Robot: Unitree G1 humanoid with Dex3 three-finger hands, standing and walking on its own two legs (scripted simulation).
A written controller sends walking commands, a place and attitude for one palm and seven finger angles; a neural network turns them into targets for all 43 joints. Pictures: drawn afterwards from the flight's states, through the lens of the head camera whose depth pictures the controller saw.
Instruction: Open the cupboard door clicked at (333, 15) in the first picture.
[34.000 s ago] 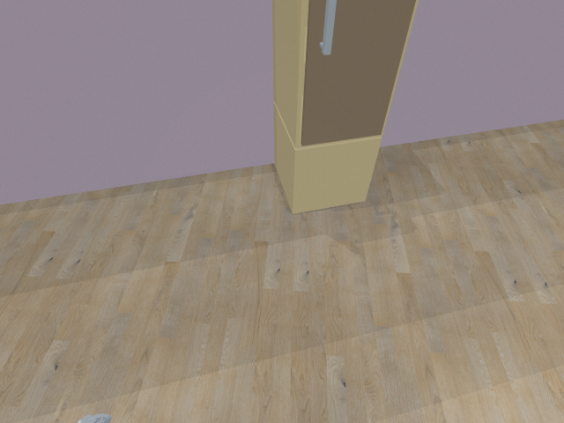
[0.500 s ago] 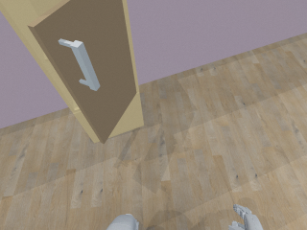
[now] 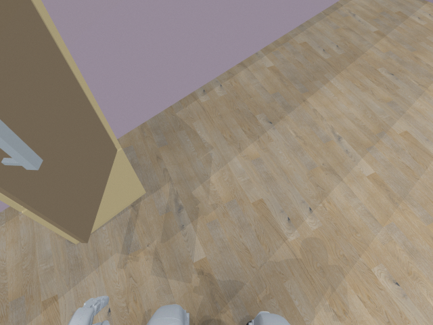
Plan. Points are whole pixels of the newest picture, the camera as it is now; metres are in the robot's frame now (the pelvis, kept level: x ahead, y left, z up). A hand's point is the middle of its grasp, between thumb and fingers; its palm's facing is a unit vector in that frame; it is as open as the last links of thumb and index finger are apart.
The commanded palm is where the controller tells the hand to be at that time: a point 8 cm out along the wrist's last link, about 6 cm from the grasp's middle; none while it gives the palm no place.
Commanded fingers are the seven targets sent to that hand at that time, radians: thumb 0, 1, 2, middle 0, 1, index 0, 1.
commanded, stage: walk to a spot facing it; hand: left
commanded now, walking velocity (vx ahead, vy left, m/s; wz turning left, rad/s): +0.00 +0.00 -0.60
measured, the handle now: out of the picture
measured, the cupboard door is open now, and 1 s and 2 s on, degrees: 44 44 44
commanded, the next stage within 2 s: turn to face it in 1.94 s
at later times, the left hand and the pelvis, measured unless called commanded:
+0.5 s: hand (160, 273) +0.22 +0.14 -0.15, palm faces -0.34 -0.91 -0.22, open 7.4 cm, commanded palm none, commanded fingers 0.00 0.90 0.90 -0.20 -0.30 -0.20 -0.30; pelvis +0.04 -0.01 +0.00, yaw -20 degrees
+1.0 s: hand (206, 212) +0.36 +0.05 -0.15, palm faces -0.58 -0.80 -0.16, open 7.4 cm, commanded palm none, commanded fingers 0.00 0.90 0.90 -0.20 -0.30 -0.20 -0.30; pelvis +0.19 -0.06 +0.02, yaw -38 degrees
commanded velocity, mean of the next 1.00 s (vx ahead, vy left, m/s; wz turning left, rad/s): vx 0.23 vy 0.00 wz -0.55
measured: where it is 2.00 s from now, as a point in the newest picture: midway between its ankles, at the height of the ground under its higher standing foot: (318, 236)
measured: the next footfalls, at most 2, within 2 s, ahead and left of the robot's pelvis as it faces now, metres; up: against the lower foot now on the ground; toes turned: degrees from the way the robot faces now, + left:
left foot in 0.18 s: +0.08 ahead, +0.14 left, +0.00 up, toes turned -5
right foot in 0.50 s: +0.03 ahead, -0.14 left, +0.00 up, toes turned -24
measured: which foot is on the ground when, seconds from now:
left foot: up 0.00-0.16, down 0.18-0.48, up 0.50-0.78, down 0.80-1.00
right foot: down 0.00-0.18, up 0.20-0.48, down 0.50-0.80, up 0.82-1.00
